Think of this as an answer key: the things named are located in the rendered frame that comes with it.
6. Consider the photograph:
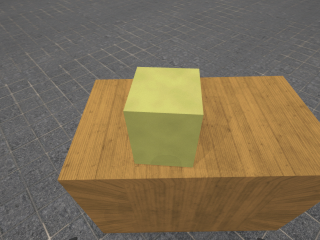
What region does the carton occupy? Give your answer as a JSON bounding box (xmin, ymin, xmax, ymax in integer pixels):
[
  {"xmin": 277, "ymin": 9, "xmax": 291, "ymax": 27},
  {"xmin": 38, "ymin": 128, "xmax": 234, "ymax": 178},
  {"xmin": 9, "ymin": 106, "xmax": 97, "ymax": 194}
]
[{"xmin": 123, "ymin": 67, "xmax": 204, "ymax": 168}]

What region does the pedestal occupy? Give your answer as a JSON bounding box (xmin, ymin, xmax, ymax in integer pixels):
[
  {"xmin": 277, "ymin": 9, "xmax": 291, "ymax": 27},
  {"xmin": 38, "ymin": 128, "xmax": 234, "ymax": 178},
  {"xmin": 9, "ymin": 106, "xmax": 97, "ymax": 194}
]
[{"xmin": 58, "ymin": 76, "xmax": 320, "ymax": 234}]

